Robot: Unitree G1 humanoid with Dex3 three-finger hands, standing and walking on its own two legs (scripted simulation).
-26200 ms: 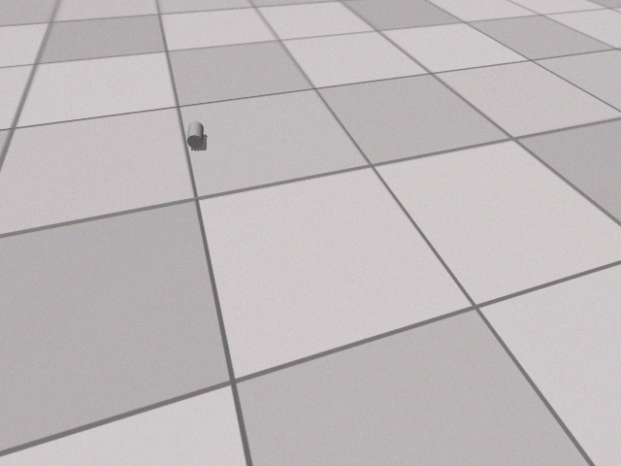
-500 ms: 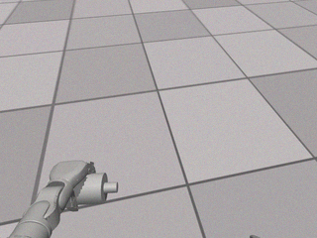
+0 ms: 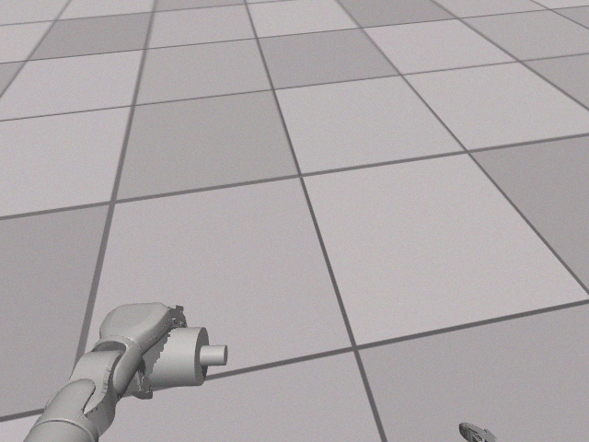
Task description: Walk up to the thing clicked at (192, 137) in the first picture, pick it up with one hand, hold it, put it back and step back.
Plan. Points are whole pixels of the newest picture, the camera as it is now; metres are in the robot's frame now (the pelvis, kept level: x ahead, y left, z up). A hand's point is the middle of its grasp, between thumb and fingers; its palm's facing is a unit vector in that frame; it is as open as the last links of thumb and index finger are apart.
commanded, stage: hold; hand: left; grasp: from above
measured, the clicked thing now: (165, 356) +0.30 +0.20 -0.07
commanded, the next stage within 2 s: crouch in 1.06 s
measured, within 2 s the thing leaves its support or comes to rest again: neither
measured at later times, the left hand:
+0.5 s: hand (145, 353) +0.29 +0.22 -0.03, palm faces -0.46 -0.04 -0.89, open 11.0 cm
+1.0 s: hand (142, 352) +0.29 +0.22 -0.04, palm faces -0.46 -0.04 -0.89, open 11.0 cm
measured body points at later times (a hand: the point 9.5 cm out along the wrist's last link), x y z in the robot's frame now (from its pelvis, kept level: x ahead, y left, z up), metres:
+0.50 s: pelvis +0.00 +0.00 +0.01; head +0.01 -0.02 +0.46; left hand +0.31 +0.22 +0.02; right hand +0.14 -0.26 -0.11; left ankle +0.01 +0.10 -0.73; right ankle +0.02 -0.11 -0.73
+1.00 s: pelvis +0.01 +0.00 +0.01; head +0.02 -0.02 +0.46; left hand +0.31 +0.22 +0.01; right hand +0.14 -0.26 -0.11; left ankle +0.01 +0.10 -0.73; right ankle +0.02 -0.11 -0.73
